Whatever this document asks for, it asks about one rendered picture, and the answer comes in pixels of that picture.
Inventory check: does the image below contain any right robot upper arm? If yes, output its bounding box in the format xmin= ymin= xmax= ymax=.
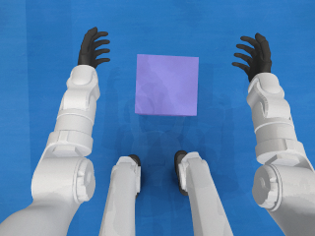
xmin=252 ymin=163 xmax=315 ymax=236

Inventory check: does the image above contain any robot right shin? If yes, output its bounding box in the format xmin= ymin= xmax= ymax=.
xmin=182 ymin=151 xmax=210 ymax=190

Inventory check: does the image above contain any carton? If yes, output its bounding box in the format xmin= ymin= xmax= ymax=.
xmin=135 ymin=54 xmax=199 ymax=117

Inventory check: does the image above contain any left robot hand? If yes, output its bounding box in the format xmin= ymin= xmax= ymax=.
xmin=77 ymin=27 xmax=110 ymax=68

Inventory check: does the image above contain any right robot hand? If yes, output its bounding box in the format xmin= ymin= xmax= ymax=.
xmin=231 ymin=32 xmax=273 ymax=83

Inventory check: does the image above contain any robot left forearm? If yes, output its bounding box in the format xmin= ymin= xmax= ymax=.
xmin=31 ymin=65 xmax=100 ymax=198

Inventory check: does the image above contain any left robot thigh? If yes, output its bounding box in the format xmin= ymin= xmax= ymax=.
xmin=98 ymin=162 xmax=141 ymax=236

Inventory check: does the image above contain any left robot upper arm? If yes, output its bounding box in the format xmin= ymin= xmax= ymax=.
xmin=0 ymin=156 xmax=95 ymax=236

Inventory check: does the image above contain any robot right forearm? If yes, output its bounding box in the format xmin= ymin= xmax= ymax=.
xmin=246 ymin=73 xmax=315 ymax=173

